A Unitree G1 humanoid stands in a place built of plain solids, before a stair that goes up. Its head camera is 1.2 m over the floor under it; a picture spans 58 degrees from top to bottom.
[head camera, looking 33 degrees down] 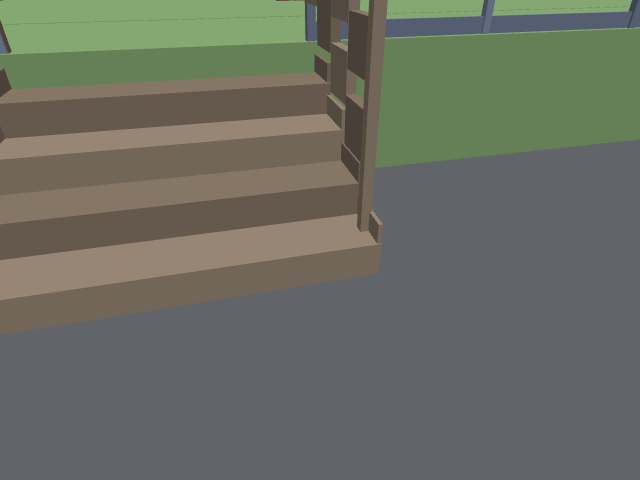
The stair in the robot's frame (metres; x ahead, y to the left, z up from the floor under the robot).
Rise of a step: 0.16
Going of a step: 0.28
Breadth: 1.62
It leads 14 degrees to the left of straight ahead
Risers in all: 5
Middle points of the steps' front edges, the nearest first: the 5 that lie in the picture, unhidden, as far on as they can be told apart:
1.36 0.51 0.16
1.64 0.59 0.32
1.91 0.66 0.49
2.18 0.73 0.65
2.45 0.80 0.81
